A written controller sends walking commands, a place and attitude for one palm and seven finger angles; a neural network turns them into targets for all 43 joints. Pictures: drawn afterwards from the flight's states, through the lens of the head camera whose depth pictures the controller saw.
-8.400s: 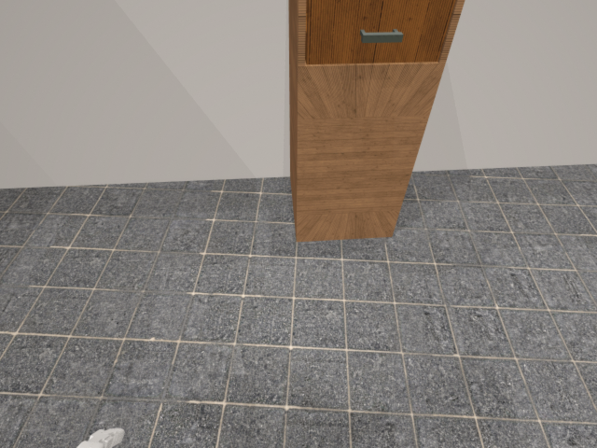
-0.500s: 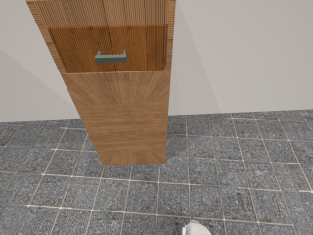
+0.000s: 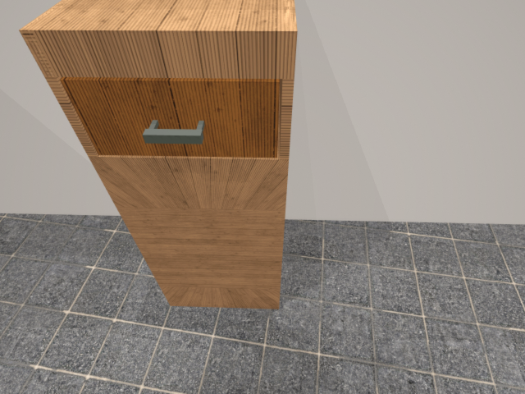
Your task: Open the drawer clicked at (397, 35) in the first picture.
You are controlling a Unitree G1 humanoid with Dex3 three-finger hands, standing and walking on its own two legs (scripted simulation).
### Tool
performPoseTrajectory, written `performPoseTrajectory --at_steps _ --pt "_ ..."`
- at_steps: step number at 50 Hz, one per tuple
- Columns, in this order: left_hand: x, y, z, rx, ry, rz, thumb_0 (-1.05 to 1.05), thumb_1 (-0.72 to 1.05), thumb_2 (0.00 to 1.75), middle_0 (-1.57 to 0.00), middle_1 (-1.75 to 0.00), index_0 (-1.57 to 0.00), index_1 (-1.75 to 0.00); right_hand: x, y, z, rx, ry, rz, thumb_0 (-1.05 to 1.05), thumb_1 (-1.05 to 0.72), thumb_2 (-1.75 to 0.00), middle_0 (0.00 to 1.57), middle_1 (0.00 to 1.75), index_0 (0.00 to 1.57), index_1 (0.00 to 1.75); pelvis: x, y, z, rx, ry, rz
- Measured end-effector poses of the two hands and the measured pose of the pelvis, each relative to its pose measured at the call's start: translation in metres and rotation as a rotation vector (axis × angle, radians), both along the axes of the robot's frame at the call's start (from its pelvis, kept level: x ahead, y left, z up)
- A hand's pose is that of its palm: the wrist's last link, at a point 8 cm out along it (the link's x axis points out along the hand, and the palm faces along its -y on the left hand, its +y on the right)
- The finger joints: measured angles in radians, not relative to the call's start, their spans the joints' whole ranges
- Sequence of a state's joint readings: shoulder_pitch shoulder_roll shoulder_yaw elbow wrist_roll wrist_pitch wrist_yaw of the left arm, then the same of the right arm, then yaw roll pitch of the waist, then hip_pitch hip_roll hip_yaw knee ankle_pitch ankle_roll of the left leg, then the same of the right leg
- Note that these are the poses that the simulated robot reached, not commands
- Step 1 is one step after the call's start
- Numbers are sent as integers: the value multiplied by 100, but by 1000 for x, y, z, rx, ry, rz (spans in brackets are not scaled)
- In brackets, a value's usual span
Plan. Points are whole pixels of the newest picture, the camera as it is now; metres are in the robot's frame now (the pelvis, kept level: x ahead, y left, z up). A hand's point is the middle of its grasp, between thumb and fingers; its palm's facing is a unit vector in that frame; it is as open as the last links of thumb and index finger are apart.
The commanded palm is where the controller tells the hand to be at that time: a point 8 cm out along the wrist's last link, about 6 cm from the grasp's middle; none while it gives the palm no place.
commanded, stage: come to a stop and stand still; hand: left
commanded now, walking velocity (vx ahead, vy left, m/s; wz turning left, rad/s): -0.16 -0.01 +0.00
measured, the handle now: (175, 130) +0.53 +0.22 +0.12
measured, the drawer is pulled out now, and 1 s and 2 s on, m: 0.00 0.00 0.00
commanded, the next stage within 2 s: none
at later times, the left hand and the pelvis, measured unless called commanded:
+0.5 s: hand out of the picture +0.02 +0.20 -0.17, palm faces +0.03 -0.97 -0.23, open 7.4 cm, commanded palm none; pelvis -0.02 +0.02 +0.00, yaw -1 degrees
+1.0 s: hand out of the picture -0.08 +0.21 -0.18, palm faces +0.04 -0.99 -0.15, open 7.4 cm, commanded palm none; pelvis -0.06 +0.05 +0.00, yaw +0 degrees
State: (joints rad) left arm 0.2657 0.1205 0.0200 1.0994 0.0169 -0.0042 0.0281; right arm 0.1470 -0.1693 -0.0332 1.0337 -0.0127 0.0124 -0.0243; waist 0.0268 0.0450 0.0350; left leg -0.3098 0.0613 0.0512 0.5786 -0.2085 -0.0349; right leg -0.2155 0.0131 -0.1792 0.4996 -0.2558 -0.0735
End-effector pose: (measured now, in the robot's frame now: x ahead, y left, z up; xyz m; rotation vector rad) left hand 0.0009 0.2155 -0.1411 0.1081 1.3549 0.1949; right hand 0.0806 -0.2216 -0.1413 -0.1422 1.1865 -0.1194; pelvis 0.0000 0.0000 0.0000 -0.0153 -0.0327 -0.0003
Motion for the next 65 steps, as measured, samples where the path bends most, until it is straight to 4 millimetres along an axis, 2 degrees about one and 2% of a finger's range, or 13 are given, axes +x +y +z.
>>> performPoseTrajectory --at_steps 5,13,17,21,27,31,37,44,53,59,65 --pt "-7 3 -8 -15 36 23 0 92 89 -20 -30 -20 -30 12 13 3 -7 -2 32 -1 -92 -90 20 29 20 30 1 5 -2 22 -9 -8" --pt "-17 10 1 18 57 -17 0 91 89 -20 -30 -20 -30 -5 7 -2 8 19 -2 -1 -92 -90 20 29 20 30 -10 3 -1 27 -6 -24" --pt "-15 16 5 50 32 -56 0 91 89 -20 -30 -20 -30 -24 -2 -1 4 20 -35 -1 -92 -90 20 29 20 30 -12 4 0 23 -10 -35" --pt "-3 26 4 61 -48 -74 0 91 89 -20 -30 -20 -30 -46 -4 0 -16 9 -62 0 -92 -90 20 29 20 30 -15 11 -3 16 -27 -26" --pt "19 39 3 41 -155 -91 0 91 89 -20 -30 -20 -30 -89 14 1 -22 46 -61 0 -92 -90 20 29 20 30 -27 23 -3 13 -50 -24" --pt "20 43 7 28 -180 -109 0 91 89 -20 -30 -20 -30 -116 30 0 -5 94 -57 0 -91 -90 20 29 20 30 -37 30 -1 9 -38 -24" --pt "-6 49 6 14 -134 -97 0 91 89 -20 -30 -20 -30 -148 47 0 14 165 -55 0 -91 -90 20 29 20 30 -48 38 1 5 -20 -18" --pt "-52 52 -4 -16 -33 -61 0 91 89 -20 -30 -20 -30 -167 55 1 3 200 -59 0 -91 -90 20 29 20 30 -58 47 0 -3 -17 -13" --pt "-96 48 -10 -58 33 -19 0 91 89 -20 -30 -20 -30 -160 61 4 -17 171 -39 0 -91 -90 20 29 20 30 -68 57 1 -11 -24 0" --pt "-117 45 -11 -72 42 4 0 91 89 -20 -30 -20 -30 -149 64 3 -24 125 -14 1 -92 -90 20 29 20 30 -78 62 1 -10 -38 10" --pt "-133 45 -11 -76 38 13 0 91 89 -20 -30 -20 -30 -152 64 4 -29 98 -6 1 -93 -90 20 29 20 30 -91 65 1 -9 -48 16"
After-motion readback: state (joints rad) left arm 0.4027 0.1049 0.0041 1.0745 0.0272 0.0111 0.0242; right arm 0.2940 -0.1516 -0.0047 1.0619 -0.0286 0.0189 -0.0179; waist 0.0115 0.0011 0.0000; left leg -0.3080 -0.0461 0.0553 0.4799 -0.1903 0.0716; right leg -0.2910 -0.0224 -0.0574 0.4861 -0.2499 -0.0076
